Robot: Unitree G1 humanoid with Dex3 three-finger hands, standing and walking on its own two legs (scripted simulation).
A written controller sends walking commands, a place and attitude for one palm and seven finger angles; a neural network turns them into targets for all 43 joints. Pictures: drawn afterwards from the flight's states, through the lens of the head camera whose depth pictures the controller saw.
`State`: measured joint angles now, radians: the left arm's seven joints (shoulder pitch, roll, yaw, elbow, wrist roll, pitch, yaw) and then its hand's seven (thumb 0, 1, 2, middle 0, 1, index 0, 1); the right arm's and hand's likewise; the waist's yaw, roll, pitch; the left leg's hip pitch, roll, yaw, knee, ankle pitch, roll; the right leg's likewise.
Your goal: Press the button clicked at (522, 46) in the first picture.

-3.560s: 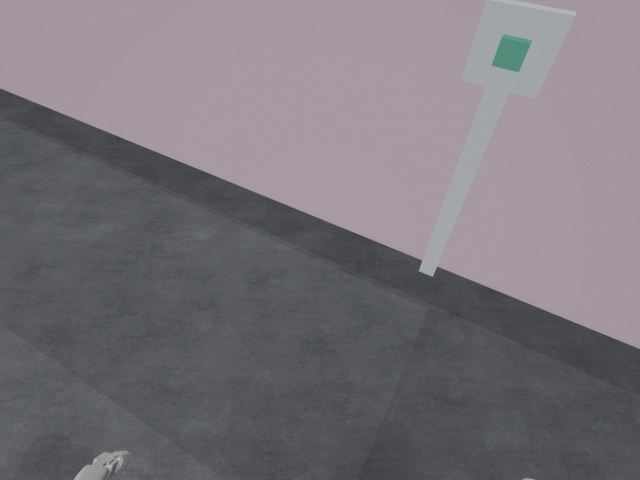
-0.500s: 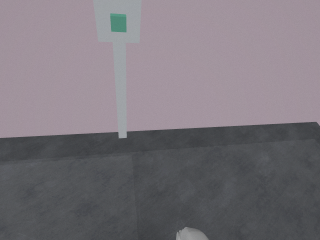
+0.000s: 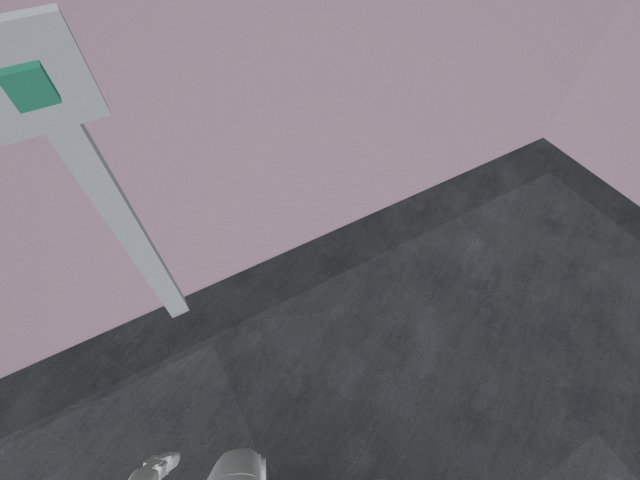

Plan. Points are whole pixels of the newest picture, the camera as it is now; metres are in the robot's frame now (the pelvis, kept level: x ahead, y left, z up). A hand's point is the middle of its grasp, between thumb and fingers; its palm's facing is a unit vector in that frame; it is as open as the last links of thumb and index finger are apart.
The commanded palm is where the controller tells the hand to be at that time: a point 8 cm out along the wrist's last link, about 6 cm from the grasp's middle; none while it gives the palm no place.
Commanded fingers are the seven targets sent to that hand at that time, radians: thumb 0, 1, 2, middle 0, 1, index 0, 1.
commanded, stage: walk to a spot facing it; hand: left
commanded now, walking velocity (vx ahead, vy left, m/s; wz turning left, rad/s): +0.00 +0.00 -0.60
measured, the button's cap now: (29, 86) +0.64 +0.48 +0.12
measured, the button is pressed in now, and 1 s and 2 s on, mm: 0 0 0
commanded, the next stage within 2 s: none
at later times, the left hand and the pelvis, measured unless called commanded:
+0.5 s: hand (140, 464) +0.16 +0.26 -0.16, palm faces -0.25 -0.95 -0.20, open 7.4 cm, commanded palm none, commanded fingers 0.00 0.90 0.90 -0.20 -0.30 -0.20 -0.30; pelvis +0.04 +0.08 +0.01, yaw -19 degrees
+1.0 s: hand (235, 416) +0.22 +0.13 -0.13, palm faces -0.56 -0.78 -0.27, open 7.4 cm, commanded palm none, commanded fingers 0.00 0.90 0.90 -0.20 -0.30 -0.20 -0.30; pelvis +0.02 +0.03 +0.01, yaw -37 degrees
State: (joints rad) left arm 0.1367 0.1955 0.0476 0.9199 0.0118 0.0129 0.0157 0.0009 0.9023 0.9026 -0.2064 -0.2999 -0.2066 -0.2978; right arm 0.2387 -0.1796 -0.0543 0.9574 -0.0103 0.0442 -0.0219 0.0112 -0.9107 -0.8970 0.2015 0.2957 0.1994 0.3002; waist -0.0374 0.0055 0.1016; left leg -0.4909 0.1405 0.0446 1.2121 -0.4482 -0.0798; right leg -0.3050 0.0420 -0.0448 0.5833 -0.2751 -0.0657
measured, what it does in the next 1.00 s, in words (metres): steps on the spot, turning right: left foot, then right foot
